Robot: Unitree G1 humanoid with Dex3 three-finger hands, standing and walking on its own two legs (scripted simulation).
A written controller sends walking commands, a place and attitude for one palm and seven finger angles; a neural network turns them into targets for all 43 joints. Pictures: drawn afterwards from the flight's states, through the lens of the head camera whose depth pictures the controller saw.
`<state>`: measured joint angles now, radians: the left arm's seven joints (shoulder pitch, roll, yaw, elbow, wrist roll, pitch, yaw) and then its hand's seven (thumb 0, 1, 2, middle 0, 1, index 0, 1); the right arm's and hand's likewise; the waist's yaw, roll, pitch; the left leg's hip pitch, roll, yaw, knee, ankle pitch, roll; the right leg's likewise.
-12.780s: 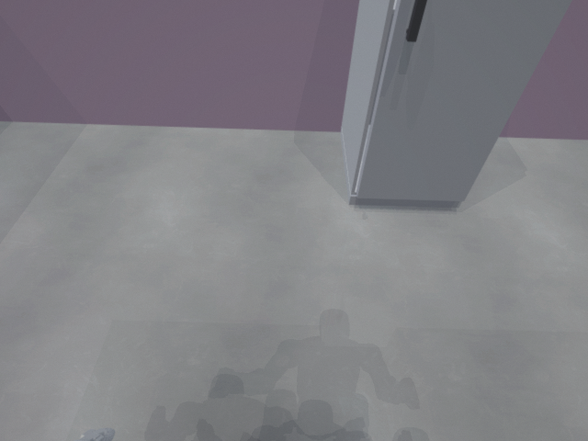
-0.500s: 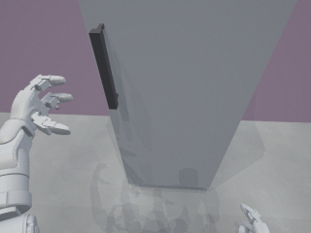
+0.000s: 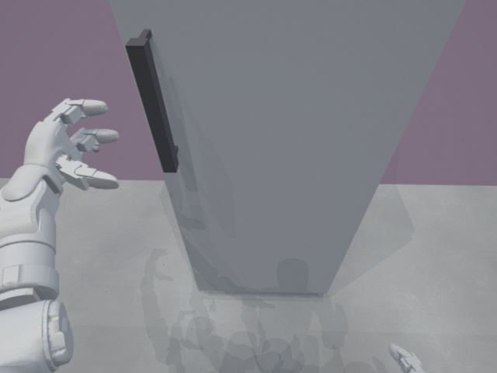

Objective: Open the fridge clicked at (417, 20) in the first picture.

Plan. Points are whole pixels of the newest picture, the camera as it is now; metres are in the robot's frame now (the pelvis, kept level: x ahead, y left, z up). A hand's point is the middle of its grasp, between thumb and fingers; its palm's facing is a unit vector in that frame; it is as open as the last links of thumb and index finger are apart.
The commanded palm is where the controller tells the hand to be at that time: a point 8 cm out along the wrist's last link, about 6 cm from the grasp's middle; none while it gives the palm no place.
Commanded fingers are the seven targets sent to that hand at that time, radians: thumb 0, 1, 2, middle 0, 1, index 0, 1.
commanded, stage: move the hooked fingers beside the handle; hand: left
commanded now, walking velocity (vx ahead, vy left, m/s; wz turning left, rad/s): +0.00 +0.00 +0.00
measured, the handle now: (160, 108) +0.50 +0.18 +0.18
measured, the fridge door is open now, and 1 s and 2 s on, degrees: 0 0 0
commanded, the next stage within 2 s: feel for the door with the fingertips in 1.18 s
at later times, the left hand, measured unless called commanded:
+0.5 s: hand (114, 128) +0.45 +0.24 +0.17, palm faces +0.02 -1.00 +0.00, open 14.0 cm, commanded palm +0.42 +0.30 +0.17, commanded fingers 0.00 -0.50 0.30 -0.30 -1.20 -0.30 -1.20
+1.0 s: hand (114, 133) +0.44 +0.24 +0.17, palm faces +0.02 -1.00 +0.02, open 14.0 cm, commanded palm +0.42 +0.30 +0.17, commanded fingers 0.00 -0.50 0.30 -0.30 -1.20 -0.30 -1.20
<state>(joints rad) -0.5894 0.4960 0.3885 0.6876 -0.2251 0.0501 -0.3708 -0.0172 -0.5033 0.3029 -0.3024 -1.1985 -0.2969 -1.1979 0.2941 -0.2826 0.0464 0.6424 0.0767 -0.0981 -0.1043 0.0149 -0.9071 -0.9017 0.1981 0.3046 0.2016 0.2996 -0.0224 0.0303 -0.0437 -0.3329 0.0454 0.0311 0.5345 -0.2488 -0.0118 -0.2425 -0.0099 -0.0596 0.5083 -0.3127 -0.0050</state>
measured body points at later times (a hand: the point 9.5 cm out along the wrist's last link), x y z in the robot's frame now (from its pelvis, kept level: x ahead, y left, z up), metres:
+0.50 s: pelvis +0.00 +0.01 +0.00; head +0.03 +0.01 +0.44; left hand +0.44 +0.29 +0.18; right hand +0.05 -0.27 -0.12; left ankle +0.02 +0.13 -0.73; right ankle -0.03 -0.11 -0.73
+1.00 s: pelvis +0.00 +0.01 -0.01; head +0.03 +0.01 +0.44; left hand +0.44 +0.29 +0.17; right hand +0.09 -0.26 -0.11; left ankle +0.02 +0.13 -0.73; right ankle -0.03 -0.11 -0.73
